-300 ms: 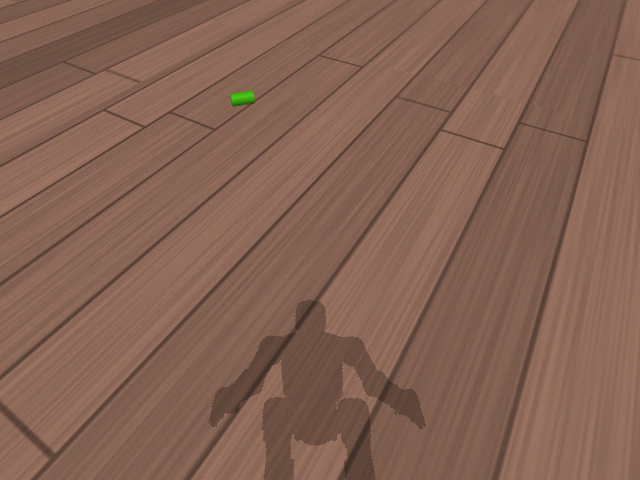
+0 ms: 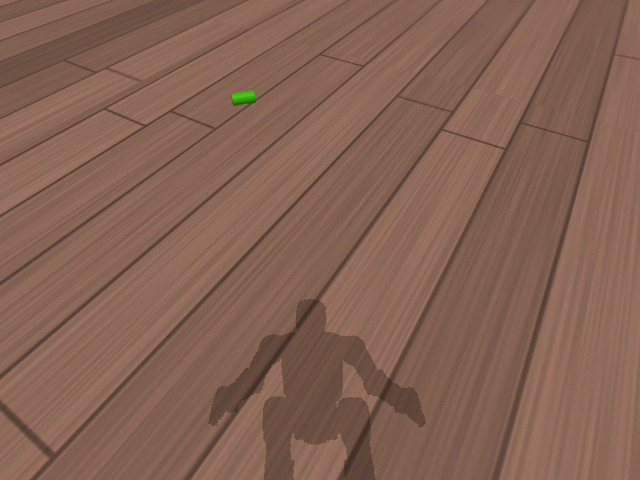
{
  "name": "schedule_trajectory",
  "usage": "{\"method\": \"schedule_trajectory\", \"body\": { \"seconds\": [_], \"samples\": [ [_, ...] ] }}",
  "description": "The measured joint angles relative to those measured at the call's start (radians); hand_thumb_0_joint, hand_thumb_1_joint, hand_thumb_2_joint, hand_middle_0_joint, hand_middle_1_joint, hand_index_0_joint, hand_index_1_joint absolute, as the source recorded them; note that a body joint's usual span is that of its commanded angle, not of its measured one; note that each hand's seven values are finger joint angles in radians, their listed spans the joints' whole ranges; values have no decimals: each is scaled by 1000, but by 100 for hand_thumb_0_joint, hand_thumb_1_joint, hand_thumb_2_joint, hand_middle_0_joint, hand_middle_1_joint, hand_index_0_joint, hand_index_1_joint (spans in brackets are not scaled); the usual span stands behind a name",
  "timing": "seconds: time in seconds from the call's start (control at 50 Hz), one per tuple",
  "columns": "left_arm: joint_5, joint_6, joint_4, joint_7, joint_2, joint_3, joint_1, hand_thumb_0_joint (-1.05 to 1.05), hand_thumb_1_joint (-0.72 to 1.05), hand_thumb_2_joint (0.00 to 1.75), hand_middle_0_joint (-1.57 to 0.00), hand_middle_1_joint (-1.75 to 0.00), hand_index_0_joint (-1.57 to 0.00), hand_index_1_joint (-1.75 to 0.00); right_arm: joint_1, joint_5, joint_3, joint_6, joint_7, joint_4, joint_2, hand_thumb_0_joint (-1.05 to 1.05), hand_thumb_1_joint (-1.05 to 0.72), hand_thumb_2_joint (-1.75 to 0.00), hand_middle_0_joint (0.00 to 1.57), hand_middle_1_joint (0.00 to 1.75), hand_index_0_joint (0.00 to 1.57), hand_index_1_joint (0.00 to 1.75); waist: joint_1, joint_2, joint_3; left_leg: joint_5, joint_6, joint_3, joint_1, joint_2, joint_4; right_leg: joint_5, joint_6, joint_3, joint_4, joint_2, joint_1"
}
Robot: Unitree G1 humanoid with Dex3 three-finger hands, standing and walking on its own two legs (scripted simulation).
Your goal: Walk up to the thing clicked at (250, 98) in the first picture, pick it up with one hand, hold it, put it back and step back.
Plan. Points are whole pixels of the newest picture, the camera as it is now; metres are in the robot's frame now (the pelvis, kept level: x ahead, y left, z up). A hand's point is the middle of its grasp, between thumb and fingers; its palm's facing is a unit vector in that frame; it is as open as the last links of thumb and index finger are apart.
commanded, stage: stand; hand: left
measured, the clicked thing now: (243, 97) +2.28 +0.49 -0.75
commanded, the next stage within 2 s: walk up in 0.82 s
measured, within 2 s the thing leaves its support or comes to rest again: neither
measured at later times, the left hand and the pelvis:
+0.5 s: hand out of the picture +0.08 +0.25 -0.16, palm faces -0.02 -0.94 -0.34, open 7.4 cm; pelvis +0.00 +0.00 +0.00, yaw +0 degrees
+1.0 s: hand out of the picture +0.08 +0.29 -0.15, palm faces +0.06 -0.93 -0.36, open 7.4 cm; pelvis +0.03 +0.01 -0.01, yaw +4 degrees
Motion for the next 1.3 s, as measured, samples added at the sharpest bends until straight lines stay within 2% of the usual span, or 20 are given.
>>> {"method": "schedule_trajectory", "body": {
  "seconds": [0.82,0.88,0.92,0.98,1.04,1.1,1.16,1.2,1.22,1.24,1.28,1.3],
  "samples": [
    [1,2,2,1,4,5,10,1,90,90,-20,-30,-20,-30,5,1,4,2,-2,0,-2,0,-91,-90,20,30,20,30,1,-1,-4,-2,4,-11,13,-7,-13,-1,5,-11,-23,-7,22],
    [13,-11,-32,-38,17,32,37,1,90,90,-20,-30,-20,-30,40,-10,-30,-8,38,-32,-9,0,-90,-90,20,30,20,30,1,-4,-33,-147,40,-19,-39,-14,90,-177,-19,-21,98,-12,-33],
    [19,-27,-61,-54,33,47,60,1,90,90,-20,-30,-20,-30,64,-15,-49,-10,58,-52,-27,0,-90,-90,20,30,20,30,7,1,-55,-198,49,-24,-78,-13,161,-234,-34,-30,160,-12,-65],
    [29,-56,-94,-61,56,63,87,1,90,90,-21,-30,-20,-30,81,-20,-70,-2,67,-63,-57,1,-90,-90,20,30,20,30,14,13,-65,-236,38,-15,-160,-2,336,-123,-28,-62,148,-16,-53],
    [32,-67,-111,-59,74,71,122,1,90,90,-21,-30,-20,-30,82,-20,-79,1,83,-68,-85,1,-91,-90,20,30,20,30,30,24,-62,-242,29,-8,-245,22,472,-131,-23,-88,88,-20,16],
    [30,-63,-112,-59,110,74,158,1,90,90,-21,-30,-20,-30,72,-17,-87,-7,104,-89,-102,1,-91,-90,20,30,20,30,38,12,-55,-225,18,-2,-292,58,426,-135,-12,-103,21,-37,90],
    [28,-54,-109,-64,149,78,178,1,90,90,-21,-30,-20,-30,58,-16,-97,-17,117,-116,-115,1,-91,-90,20,30,20,30,41,-7,-44,-127,15,14,-300,85,312,-172,9,-120,15,-63,145],
    [27,-45,-104,-68,167,79,187,1,90,90,-21,-30,-20,-30,54,-15,-107,-30,117,-135,-127,1,-91,-90,20,30,20,30,39,-20,-40,-38,18,41,-274,78,254,-246,9,-124,97,-94,147],
    [25,-39,-100,-66,172,79,189,1,90,90,-20,-30,-20,-30,46,-18,-114,-41,111,-143,-128,1,-91,-90,20,30,20,30,39,-38,-32,-9,16,61,-267,61,277,-285,-9,-110,208,-128,113],
    [20,-29,-93,-62,169,77,185,1,90,90,-20,-30,-20,-30,42,-20,-118,-53,101,-156,-127,1,-91,-90,20,30,20,30,33,-45,-26,-37,16,73,-266,50,314,-309,-24,-60,369,-129,49],
    [13,-16,-82,-59,160,60,164,1,90,90,-20,-30,-20,-30,56,-3,-114,-65,89,-173,-113,0,-91,-90,20,30,20,30,12,-46,-23,-79,25,77,-234,37,313,-288,-44,20,643,-81,-86],
    [6,-18,-84,-61,158,53,155,2,90,90,-20,-30,-20,-30,67,2,-106,-66,84,-174,-103,0,-91,-90,20,30,20,30,8,-53,-24,-83,28,83,-202,31,284,-248,-47,35,718,-67,-148]
  ]
}}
